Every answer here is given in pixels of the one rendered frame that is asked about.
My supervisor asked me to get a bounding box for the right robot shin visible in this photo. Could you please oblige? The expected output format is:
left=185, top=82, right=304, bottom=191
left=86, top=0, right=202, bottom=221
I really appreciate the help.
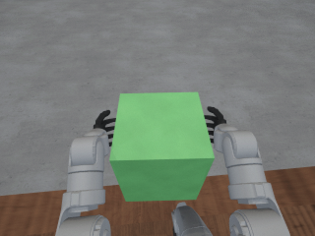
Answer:
left=176, top=202, right=187, bottom=236

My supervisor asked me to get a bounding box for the left robot forearm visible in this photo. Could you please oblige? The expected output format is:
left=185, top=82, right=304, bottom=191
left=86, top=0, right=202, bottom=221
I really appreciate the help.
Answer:
left=55, top=128, right=110, bottom=236

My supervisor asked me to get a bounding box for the carton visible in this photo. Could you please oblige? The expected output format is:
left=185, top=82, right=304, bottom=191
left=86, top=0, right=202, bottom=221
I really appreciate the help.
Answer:
left=109, top=91, right=215, bottom=202

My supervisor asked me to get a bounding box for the right robot upper arm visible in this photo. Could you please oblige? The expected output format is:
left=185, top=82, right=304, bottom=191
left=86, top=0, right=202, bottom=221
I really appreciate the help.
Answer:
left=229, top=207, right=289, bottom=236

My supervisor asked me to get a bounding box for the robot right thigh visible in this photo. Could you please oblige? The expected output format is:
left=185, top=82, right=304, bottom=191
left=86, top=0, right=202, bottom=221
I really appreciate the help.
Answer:
left=171, top=206, right=213, bottom=236

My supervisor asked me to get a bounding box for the left robot hand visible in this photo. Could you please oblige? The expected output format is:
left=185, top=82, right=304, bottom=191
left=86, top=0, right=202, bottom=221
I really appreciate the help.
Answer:
left=94, top=110, right=116, bottom=147

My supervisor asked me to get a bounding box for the right robot hand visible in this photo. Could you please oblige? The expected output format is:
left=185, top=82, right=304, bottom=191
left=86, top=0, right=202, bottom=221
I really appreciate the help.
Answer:
left=204, top=106, right=226, bottom=144

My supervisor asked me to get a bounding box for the left robot upper arm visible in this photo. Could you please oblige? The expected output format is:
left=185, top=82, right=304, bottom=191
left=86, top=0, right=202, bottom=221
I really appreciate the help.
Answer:
left=56, top=214, right=111, bottom=236

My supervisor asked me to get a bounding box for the right robot forearm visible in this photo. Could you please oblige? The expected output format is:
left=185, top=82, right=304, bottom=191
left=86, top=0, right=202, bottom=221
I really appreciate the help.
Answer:
left=214, top=123, right=290, bottom=236

